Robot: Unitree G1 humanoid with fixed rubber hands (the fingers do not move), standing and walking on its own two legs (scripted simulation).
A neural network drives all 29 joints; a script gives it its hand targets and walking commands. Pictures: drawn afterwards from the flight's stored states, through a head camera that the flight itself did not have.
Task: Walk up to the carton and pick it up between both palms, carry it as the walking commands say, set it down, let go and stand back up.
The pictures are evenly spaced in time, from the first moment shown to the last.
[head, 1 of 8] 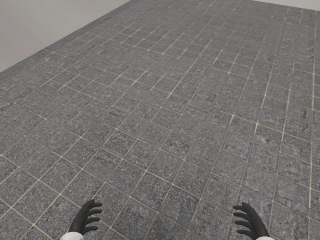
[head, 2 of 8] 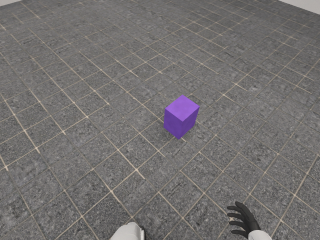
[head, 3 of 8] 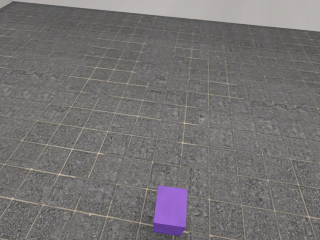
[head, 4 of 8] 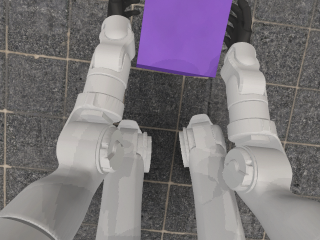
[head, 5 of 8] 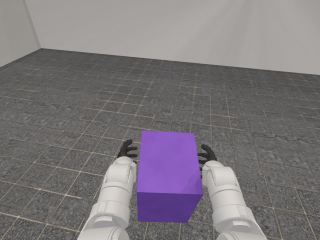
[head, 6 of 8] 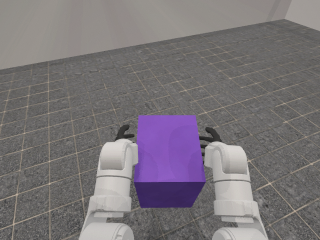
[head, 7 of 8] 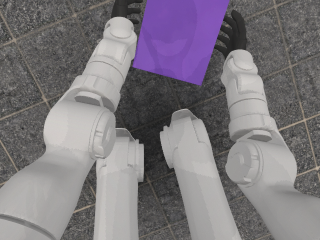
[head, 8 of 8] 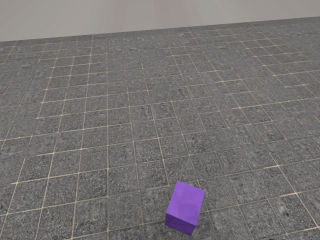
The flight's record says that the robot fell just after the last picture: no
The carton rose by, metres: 0.67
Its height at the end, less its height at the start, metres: +0.00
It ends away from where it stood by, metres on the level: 1.85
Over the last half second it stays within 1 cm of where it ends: yes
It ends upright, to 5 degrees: yes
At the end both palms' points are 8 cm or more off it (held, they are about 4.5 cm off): yes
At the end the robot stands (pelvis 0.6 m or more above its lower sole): yes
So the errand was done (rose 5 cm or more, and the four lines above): yes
